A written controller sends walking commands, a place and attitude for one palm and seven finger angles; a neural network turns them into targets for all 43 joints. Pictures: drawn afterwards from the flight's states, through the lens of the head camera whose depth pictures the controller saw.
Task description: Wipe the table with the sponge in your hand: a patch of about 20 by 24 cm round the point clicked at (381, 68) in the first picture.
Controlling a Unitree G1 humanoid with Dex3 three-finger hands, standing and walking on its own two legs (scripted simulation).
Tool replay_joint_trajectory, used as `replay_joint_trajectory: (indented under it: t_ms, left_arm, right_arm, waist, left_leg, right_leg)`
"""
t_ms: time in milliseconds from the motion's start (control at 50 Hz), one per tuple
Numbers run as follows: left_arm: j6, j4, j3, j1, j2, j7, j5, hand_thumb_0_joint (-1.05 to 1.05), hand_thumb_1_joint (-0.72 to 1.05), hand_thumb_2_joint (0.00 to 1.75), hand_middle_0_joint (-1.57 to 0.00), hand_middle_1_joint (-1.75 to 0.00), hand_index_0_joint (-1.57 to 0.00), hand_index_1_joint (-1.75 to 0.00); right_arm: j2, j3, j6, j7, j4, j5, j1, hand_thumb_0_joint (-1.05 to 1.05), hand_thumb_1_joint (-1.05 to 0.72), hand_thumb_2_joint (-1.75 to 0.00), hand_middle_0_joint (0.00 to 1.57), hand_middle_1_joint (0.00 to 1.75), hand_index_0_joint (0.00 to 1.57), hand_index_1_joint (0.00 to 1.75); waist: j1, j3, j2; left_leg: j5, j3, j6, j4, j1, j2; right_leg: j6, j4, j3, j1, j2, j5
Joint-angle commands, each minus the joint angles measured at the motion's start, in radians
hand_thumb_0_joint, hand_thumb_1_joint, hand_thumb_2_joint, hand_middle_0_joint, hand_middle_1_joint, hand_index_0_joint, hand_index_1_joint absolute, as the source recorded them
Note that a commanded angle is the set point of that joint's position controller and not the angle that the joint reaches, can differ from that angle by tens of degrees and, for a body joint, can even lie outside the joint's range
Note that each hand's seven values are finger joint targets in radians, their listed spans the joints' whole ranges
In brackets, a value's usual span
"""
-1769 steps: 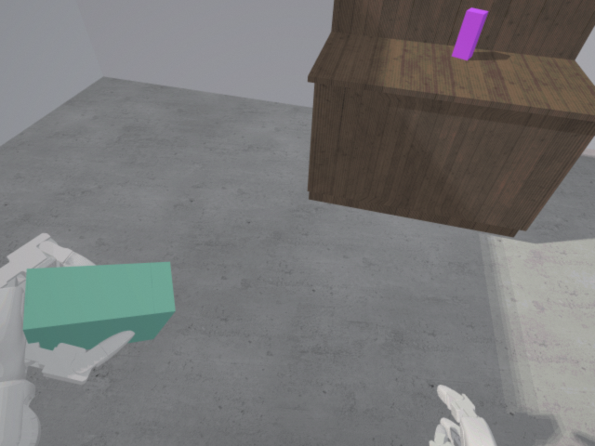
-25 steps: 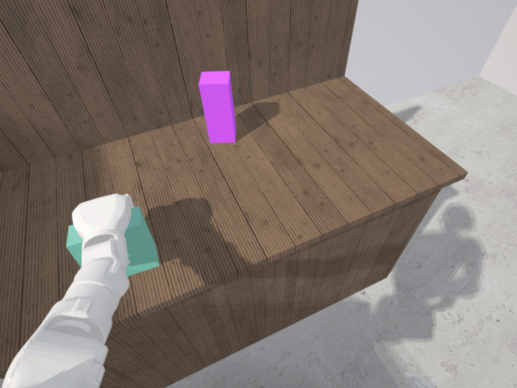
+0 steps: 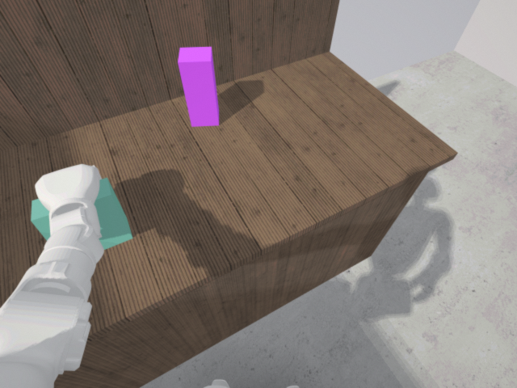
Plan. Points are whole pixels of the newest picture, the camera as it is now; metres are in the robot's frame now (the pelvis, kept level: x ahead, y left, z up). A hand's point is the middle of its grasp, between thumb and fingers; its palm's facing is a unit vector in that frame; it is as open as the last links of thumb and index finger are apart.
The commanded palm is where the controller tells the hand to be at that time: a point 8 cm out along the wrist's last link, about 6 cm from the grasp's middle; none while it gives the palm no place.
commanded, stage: wipe forward along the middle lane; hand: left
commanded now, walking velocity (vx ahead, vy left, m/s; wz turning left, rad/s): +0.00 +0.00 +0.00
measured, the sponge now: (90, 228) +0.39 +0.31 -0.02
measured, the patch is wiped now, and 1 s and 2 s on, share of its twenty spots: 1.00 1.00 1.00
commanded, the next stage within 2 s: slide back across to the first lane in 0.34 s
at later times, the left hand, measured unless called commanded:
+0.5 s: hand (72, 188) +0.45 +0.34 +0.02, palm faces -0.12 -0.01 -0.99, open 9.4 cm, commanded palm +0.44 +0.33 +0.06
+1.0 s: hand (56, 190) +0.45 +0.37 +0.02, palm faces -0.08 -0.04 -1.00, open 9.4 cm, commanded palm +0.41 +0.37 +0.06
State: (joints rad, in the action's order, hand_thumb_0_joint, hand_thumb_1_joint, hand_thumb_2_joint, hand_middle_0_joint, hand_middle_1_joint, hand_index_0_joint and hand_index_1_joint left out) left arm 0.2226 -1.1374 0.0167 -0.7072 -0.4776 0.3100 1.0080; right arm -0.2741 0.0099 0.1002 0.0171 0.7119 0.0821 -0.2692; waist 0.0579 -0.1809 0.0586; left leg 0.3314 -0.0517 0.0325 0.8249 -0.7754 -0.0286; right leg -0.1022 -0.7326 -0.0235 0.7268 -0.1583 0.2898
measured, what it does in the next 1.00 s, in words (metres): shifts its weight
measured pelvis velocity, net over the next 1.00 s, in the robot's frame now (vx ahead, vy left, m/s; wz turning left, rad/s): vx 0.03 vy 0.06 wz -0.01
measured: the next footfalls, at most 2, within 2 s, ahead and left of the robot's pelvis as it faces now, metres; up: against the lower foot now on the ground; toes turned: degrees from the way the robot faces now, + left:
none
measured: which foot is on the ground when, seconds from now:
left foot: down 0.00-1.00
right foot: down 0.00-1.00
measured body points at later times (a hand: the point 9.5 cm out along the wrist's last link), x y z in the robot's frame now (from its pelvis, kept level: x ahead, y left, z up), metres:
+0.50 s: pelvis +0.00 +0.04 +0.00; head +0.08 +0.06 +0.44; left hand +0.45 +0.34 +0.07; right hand +0.08 -0.22 -0.13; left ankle +0.03 +0.10 -0.70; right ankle +0.03 -0.06 -0.70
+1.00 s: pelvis +0.03 +0.06 +0.01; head +0.09 +0.08 +0.46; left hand +0.45 +0.36 +0.07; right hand +0.11 -0.20 -0.11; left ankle +0.03 +0.10 -0.70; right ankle +0.03 -0.06 -0.70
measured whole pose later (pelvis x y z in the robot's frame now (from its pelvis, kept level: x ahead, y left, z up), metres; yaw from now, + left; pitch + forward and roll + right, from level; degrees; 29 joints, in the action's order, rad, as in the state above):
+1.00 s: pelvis +0.03 +0.06 +0.01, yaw -1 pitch +16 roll -4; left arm 0.23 -1.10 -0.01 -0.69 -0.46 0.34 1.05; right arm -0.26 0.01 0.14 -0.03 0.69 0.06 -0.27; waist 0.06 -0.19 0.05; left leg 0.35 -0.02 0.11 0.76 -0.69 -0.08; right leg -0.03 -0.65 0.02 0.63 -0.11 0.31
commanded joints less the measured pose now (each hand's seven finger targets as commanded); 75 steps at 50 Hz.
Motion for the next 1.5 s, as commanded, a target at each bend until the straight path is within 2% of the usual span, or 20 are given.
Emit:
replay_joint_trajectory:
  t_ms: [0, 40, 120, 160, 260, 380, 460, 520, 620, 700, 720, 740, 780, 880, 940, 1140, 1200, 1300, 1400, 1480]
  left_arm:
    - [0.024, 0.065, -0.033, -0.291, -0.273, 0.044, 0.042, 0.0, 0.1, 1.3, -1.2, -1.6, -1.2, -1.6]
    - [0.029, 0.044, -0.043, -0.283, -0.294, 0.044, 0.044, 0.0, 0.1, 1.3, -1.2, -1.6, -1.2, -1.6]
    - [0.031, 0.042, 0.003, -0.318, -0.241, 0.042, 0.061, 0.0, 0.1, 1.3, -1.2, -1.6, -1.2, -1.6]
    - [0.035, 0.032, 0.0, -0.313, -0.228, 0.047, 0.056, 0.0, 0.1, 1.3, -1.2, -1.6, -1.2, -1.6]
    - [0.043, 0.0, -0.009, -0.382, -0.257, 0.057, 0.063, 0.0, 0.1, 1.3, -1.2, -1.6, -1.2, -1.6]
    - [0.06, -0.036, 0.023, -0.475, -0.232, 0.065, 0.073, 0.0, 0.1, 1.3, -1.2, -1.6, -1.2, -1.6]
    - [0.069, -0.043, 0.004, -0.493, -0.26, 0.051, 0.071, 0.0, 0.1, 1.3, -1.2, -1.6, -1.2, -1.6]
    - [0.056, -0.003, -0.015, -0.441, -0.262, 0.039, 0.066, 0.0, 0.1, 1.3, -1.2, -1.6, -1.2, -1.6]
    - [0.043, 0.053, -0.04, -0.431, -0.289, 0.045, 0.071, 0.0, 0.1, 1.3, -1.2, -1.6, -1.2, -1.6]
    - [0.045, 0.056, -0.069, -0.346, -0.3, 0.057, 0.078, 0.0, 0.1, 1.3, -1.2, -1.6, -1.2, -1.6]
    - [0.045, 0.062, -0.05, -0.344, -0.283, 0.058, 0.082, 0.0, 0.1, 1.3, -1.2, -1.6, -1.2, -1.6]
    - [0.051, 0.042, -0.067, -0.285, -0.287, 0.059, 0.081, 0.0, 0.1, 1.3, -1.2, -1.6, -1.2, -1.6]
    - [0.052, 0.072, -0.034, -0.297, -0.245, 0.057, 0.076, 0.0, 0.1, 1.3, -1.2, -1.6, -1.2, -1.6]
    - [0.057, 0.088, -0.07, -0.226, -0.28, 0.054, 0.07, 0.0, 0.1, 1.3, -1.2, -1.6, -1.2, -1.6]
    - [0.056, 0.101, -0.088, -0.199, -0.303, 0.046, 0.072, 0.0, 0.1, 1.3, -1.2, -1.6, -1.2, -1.6]
    - [-0.006, 0.186, -0.114, -0.101, -0.34, -0.021, 0.067, 0.0, 0.1, 1.3, -1.2, -1.6, -1.2, -1.6]
    - [-0.046, 0.239, -0.061, -0.149, -0.285, -0.042, 0.072, 0.0, 0.1, 1.3, -1.2, -1.6, -1.2, -1.6]
    - [-0.08, 0.324, -0.027, -0.035, -0.194, -0.05, 0.043, 0.0, 0.1, 1.3, -1.2, -1.6, -1.2, -1.6]
    - [-0.058, 0.372, -0.042, 0.059, -0.168, -0.027, 0.0, 0.0, 0.1, 1.3, -1.2, -1.6, -1.2, -1.6]
    - [-0.018, 0.365, -0.035, 0.134, -0.158, -0.023, -0.005, 0.0, 0.1, 1.3, -1.2, -1.6, -1.2, -1.6]
  right_arm:
    - [-0.141, -0.05, -0.036, 0.005, -0.103, -0.004, -0.01, 0.0, -0.9, -0.9, 0.2, 0.3, 0.2, 0.3]
    - [-0.145, -0.046, -0.034, 0.006, -0.104, -0.005, -0.021, 0.0, -0.9, -0.9, 0.2, 0.3, 0.2, 0.3]
    - [-0.141, -0.047, -0.031, 0.003, -0.105, -0.006, -0.029, 0.0, -0.9, -0.9, 0.2, 0.3, 0.2, 0.3]
    - [-0.14, -0.048, -0.029, 0.0, -0.105, -0.009, -0.034, 0.0, -0.9, -0.9, 0.2, 0.3, 0.2, 0.3]
    - [-0.149, -0.044, -0.025, 0.002, -0.095, -0.015, -0.043, 0.0, -0.9, -0.9, 0.2, 0.3, 0.2, 0.3]
    - [-0.15, -0.043, -0.027, -0.004, -0.086, -0.023, -0.061, 0.0, -0.9, -0.9, 0.2, 0.3, 0.2, 0.3]
    - [-0.153, -0.042, -0.027, -0.007, -0.085, -0.024, -0.071, 0.0, -0.9, -0.9, 0.2, 0.3, 0.2, 0.3]
    - [-0.148, -0.05, -0.027, -0.01, -0.1, -0.024, -0.08, 0.0, -0.9, -0.9, 0.2, 0.3, 0.2, 0.3]
    - [-0.153, -0.054, -0.02, -0.012, -0.104, -0.025, -0.07, 0.0, -0.9, -0.9, 0.2, 0.3, 0.2, 0.3]
    - [-0.155, -0.056, -0.017, -0.022, -0.107, -0.028, -0.052, 0.0, -0.9, -0.9, 0.2, 0.3, 0.2, 0.3]
    - [-0.155, -0.059, -0.015, -0.024, -0.103, -0.028, -0.058, 0.0, -0.9, -0.9, 0.2, 0.3, 0.2, 0.3]
    - [-0.155, -0.062, -0.013, -0.03, -0.105, -0.029, -0.055, 0.0, -0.9, -0.9, 0.2, 0.3, 0.2, 0.3]
    - [-0.152, -0.063, -0.009, -0.034, -0.11, -0.027, -0.045, 0.0, -0.9, -0.9, 0.2, 0.3, 0.2, 0.3]
    - [-0.155, -0.063, 0.006, -0.036, -0.115, -0.027, -0.024, 0.0, -0.9, -0.9, 0.2, 0.3, 0.2, 0.3]
    - [-0.155, -0.063, 0.015, -0.036, -0.116, -0.028, -0.013, 0.0, -0.9, -0.9, 0.2, 0.3, 0.2, 0.3]
    - [-0.158, -0.068, 0.039, -0.022, -0.133, -0.023, -0.001, 0.0, -0.9, -0.9, 0.2, 0.3, 0.2, 0.3]
    - [-0.153, -0.071, 0.036, -0.015, -0.138, -0.019, 0.007, 0.0, -0.9, -0.9, 0.2, 0.3, 0.2, 0.3]
    - [-0.147, -0.083, 0.037, -0.019, -0.143, -0.02, 0.015, 0.0, -0.9, -0.9, 0.2, 0.3, 0.2, 0.3]
    - [-0.146, -0.084, 0.041, -0.022, -0.146, -0.017, 0.046, 0.0, -0.9, -0.9, 0.2, 0.3, 0.2, 0.3]
    - [-0.149, -0.08, 0.05, -0.022, -0.143, -0.017, 0.062, 0.0, -0.9, -0.9, 0.2, 0.3, 0.2, 0.3]
  waist:
    - [0.024, -0.218, -0.075]
    - [0.023, -0.225, -0.099]
    - [0.03, -0.23, -0.034]
    - [0.027, -0.238, -0.045]
    - [0.045, -0.229, -0.066]
    - [0.067, -0.241, -0.035]
    - [0.051, -0.288, -0.011]
    - [0.019, -0.35, 0.021]
    - [0.018, -0.311, 0.002]
    - [-0.018, -0.292, 0.029]
    - [-0.007, -0.292, 0.022]
    - [-0.026, -0.281, 0.014]
    - [-0.014, -0.267, 0.014]
    - [-0.035, -0.269, -0.016]
    - [-0.05, -0.265, 0.012]
    - [-0.05, -0.269, -0.003]
    - [-0.025, -0.228, 0.022]
    - [-0.033, -0.26, 0.033]
    - [-0.053, -0.255, 0.021]
    - [-0.052, -0.229, -0.038]
  left_leg:
    - [-0.022, 0.014, 0.035, -0.063, -0.005, -0.004]
    - [-0.028, 0.014, 0.036, -0.064, -0.011, -0.005]
    - [-0.058, 0.001, 0.038, -0.081, 0.066, -0.001]
    - [-0.073, -0.002, 0.038, -0.083, 0.087, 0.001]
    - [-0.067, -0.017, 0.036, -0.086, 0.092, 0.006]
    - [-0.065, -0.033, 0.033, -0.08, 0.121, 0.013]
    - [-0.085, -0.05, 0.027, -0.088, 0.162, 0.019]
    - [-0.163, -0.059, 0.021, -0.097, 0.233, 0.021]
    - [-0.181, -0.074, 0.016, -0.128, 0.28, 0.031]
    - [-0.231, -0.082, 0.003, -0.147, 0.302, 0.03]
    - [-0.248, -0.086, -0.001, -0.143, 0.32, 0.033]
    - [-0.263, -0.085, -0.003, -0.145, 0.321, 0.031]
    - [-0.265, -0.089, -0.006, -0.153, 0.341, 0.035]
    - [-0.322, -0.081, -0.008, -0.158, 0.347, 0.03]
    - [-0.364, -0.081, -0.013, -0.162, 0.367, 0.028]
    - [-0.473, -0.066, -0.006, -0.164, 0.411, 0.022]
    - [-0.506, -0.076, -0.007, -0.166, 0.434, 0.028]
    - [-0.586, -0.103, -0.022, -0.158, 0.513, 0.047]
    - [-0.557, -0.104, -0.027, -0.172, 0.5, 0.045]
    - [-0.48, -0.083, -0.017, -0.18, 0.45, 0.032]
  right_leg:
    - [0.054, 0.15, 0.153, -0.267, 0.118, -0.11]
    - [0.059, 0.145, 0.143, -0.272, 0.114, -0.126]
    - [0.052, 0.129, 0.089, -0.186, 0.097, -0.108]
    - [0.052, 0.128, 0.077, -0.171, 0.093, -0.112]
    - [0.051, 0.122, 0.056, -0.124, 0.086, -0.075]
    - [0.047, 0.108, 0.037, -0.055, 0.078, -0.035]
    - [0.043, 0.098, 0.028, -0.052, 0.075, -0.03]
    - [0.038, 0.096, 0.02, -0.085, 0.068, -0.066]
    - [0.037, 0.117, 0.012, -0.089, 0.063, -0.058]
    - [0.025, 0.121, 0.008, -0.104, 0.063, -0.074]
    - [0.026, 0.116, 0.003, -0.097, 0.061, -0.08]
    - [0.024, 0.12, 0.002, -0.107, 0.06, -0.086]
    - [0.026, 0.127, 0.001, -0.1, 0.061, -0.088]
    - [0.024, 0.132, 0.004, -0.159, 0.064, -0.135]
    - [0.02, 0.134, 0.006, -0.174, 0.066, -0.161]
    - [0.022, 0.166, 0.025, -0.272, 0.074, -0.29]
    - [0.021, 0.173, 0.026, -0.235, 0.077, -0.295]
    - [0.018, 0.176, 0.016, -0.196, 0.07, -0.262]
    - [0.017, 0.174, 0.009, -0.219, 0.07, -0.249]
    - [0.019, 0.182, 0.014, -0.262, 0.071, -0.26]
